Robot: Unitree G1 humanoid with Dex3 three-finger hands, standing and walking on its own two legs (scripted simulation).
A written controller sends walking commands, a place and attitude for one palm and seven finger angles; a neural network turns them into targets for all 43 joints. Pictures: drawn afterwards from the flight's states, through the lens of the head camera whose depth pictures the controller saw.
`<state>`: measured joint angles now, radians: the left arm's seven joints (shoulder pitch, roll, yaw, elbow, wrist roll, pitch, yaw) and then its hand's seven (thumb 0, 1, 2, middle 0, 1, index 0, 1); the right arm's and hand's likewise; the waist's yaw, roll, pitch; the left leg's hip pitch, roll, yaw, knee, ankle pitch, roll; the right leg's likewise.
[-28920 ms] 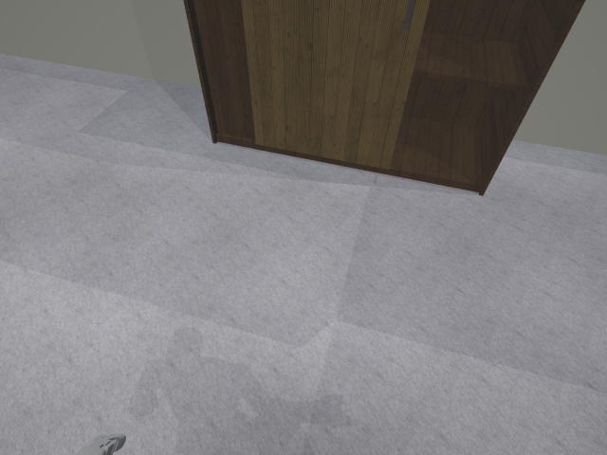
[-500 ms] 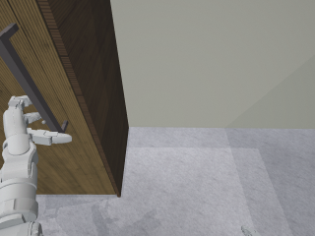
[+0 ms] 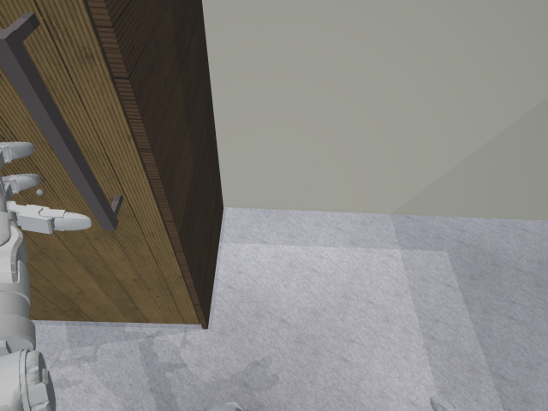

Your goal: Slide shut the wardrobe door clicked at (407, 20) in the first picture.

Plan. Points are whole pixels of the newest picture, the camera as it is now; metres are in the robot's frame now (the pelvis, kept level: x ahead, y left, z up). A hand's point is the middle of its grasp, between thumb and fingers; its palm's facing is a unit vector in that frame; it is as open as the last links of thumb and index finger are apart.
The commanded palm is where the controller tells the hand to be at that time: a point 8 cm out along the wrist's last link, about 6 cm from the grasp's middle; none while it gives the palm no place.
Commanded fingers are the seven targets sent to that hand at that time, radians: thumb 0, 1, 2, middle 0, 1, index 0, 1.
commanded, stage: slip the hand off the handle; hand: left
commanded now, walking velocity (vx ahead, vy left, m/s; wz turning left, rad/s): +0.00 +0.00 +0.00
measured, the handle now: (77, 146) +0.42 +0.31 +0.14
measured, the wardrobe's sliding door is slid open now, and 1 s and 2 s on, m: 0.00 0.00 0.00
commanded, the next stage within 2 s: draw the hand back to the body in 0.72 s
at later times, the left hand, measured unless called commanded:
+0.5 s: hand (10, 240) +0.30 +0.37 +0.09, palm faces +0.54 -0.78 -0.30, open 14.7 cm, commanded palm +0.25 +0.39 +0.11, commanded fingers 0.00 -0.55 0.20 -0.25 -1.15 -0.25 -1.15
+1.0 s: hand (11, 268) +0.25 +0.33 +0.11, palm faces +0.35 -0.93 -0.10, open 14.7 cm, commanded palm +0.20 +0.37 +0.12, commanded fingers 0.00 -0.55 0.20 -0.25 -1.15 -0.25 -1.15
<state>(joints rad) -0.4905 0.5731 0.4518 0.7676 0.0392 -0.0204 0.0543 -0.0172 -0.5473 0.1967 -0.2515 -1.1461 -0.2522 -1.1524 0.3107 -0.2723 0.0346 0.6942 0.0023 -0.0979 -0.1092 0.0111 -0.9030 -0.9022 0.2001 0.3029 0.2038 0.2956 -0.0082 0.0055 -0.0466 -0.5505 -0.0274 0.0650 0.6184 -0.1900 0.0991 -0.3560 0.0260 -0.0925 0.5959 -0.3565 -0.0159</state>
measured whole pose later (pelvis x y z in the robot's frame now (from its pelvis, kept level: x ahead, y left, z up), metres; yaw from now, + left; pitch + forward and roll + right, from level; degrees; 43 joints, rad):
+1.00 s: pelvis +0.00 -0.03 +0.00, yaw +1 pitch +3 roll -2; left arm -0.05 0.50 0.53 0.38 -0.30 -0.07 -0.34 -0.02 -0.55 0.20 -0.25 -1.15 -0.25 -1.15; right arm 0.24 -0.27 0.07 0.70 0.05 -0.22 -0.16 0.01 -0.90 -0.90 0.20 0.30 0.20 0.30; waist 0.07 0.04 -0.06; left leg -0.50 -0.01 0.02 0.66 -0.21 0.06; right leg -0.29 0.05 -0.13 0.61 -0.38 -0.05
